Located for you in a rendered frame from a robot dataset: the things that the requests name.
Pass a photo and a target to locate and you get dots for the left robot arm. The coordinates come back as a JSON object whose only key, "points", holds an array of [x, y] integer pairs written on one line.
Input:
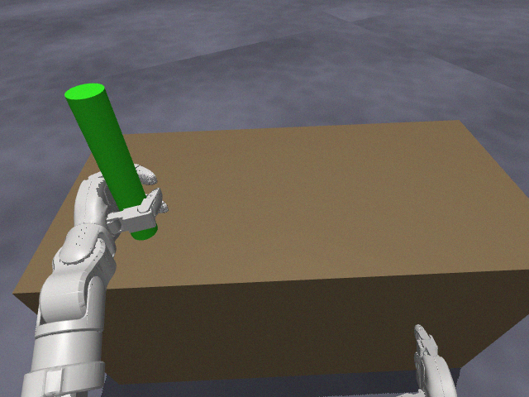
{"points": [[67, 353]]}

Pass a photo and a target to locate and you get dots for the can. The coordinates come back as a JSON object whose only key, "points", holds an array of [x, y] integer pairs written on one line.
{"points": [[93, 112]]}

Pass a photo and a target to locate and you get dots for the left robot hand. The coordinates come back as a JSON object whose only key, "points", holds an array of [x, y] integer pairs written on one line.
{"points": [[95, 204]]}

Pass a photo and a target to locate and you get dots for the right robot hand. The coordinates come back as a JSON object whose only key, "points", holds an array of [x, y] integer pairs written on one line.
{"points": [[433, 374]]}

